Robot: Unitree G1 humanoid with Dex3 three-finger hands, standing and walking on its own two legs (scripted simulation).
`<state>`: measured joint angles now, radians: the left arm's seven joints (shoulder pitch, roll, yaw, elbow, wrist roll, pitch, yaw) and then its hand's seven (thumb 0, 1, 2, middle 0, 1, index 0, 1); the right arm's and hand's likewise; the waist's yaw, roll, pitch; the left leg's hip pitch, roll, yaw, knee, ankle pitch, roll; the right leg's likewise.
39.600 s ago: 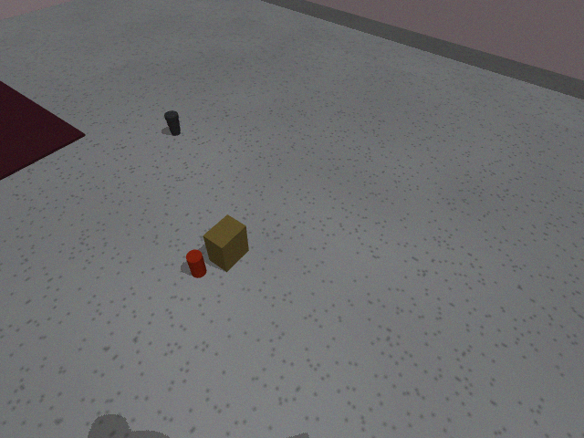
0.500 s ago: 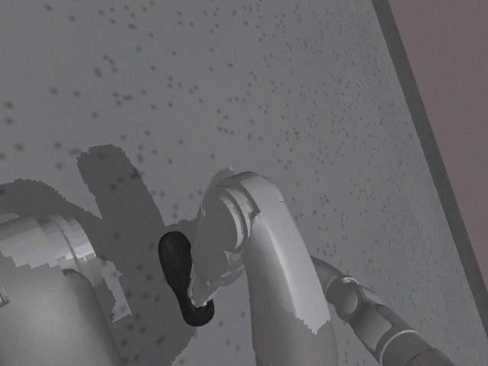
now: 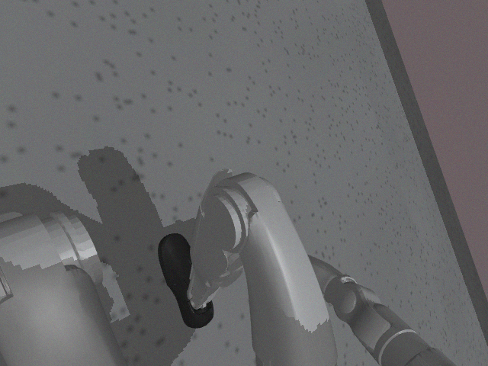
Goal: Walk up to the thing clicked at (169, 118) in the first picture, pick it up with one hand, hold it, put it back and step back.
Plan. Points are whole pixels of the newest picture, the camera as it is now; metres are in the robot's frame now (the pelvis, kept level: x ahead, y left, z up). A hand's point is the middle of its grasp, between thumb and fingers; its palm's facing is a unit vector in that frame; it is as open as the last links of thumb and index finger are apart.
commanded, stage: withdraw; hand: left
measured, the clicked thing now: out of the picture +0.42 +0.32 -0.22
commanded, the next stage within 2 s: rise in 0.48 s
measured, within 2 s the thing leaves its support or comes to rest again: neither
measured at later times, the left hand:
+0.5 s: hand out of the picture +0.40 +0.38 -0.12, palm faces +0.51 -0.86 -0.04, open 17.4 cm
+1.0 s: hand out of the picture +0.29 +0.46 +0.02, palm faces +0.48 -0.73 -0.49, open 17.1 cm
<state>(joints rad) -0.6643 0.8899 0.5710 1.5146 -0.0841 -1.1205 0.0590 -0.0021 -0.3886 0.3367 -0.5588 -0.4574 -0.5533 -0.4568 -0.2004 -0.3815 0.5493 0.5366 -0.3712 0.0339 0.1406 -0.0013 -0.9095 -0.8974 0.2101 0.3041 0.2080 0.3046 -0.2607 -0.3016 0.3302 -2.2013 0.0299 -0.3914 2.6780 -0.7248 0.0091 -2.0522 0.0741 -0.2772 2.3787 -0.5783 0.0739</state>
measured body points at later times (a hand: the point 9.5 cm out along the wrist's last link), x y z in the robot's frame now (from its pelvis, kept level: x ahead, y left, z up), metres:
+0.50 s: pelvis +0.00 +0.00 +0.01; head +0.20 +0.20 +0.35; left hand +0.37 +0.42 -0.11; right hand +0.19 -0.24 -0.02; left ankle +0.08 +0.12 -0.25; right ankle +0.15 -0.12 -0.25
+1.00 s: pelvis +0.02 -0.01 +0.09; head +0.20 +0.11 +0.48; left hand +0.26 +0.50 +0.05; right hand +0.22 -0.23 -0.02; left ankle +0.08 +0.12 -0.25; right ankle +0.15 -0.12 -0.25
